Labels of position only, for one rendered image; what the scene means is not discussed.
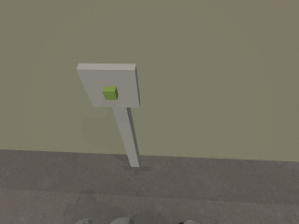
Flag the button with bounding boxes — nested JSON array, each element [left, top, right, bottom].
[[103, 86, 119, 100]]

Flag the panel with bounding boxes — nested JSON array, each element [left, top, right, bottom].
[[76, 63, 140, 167]]

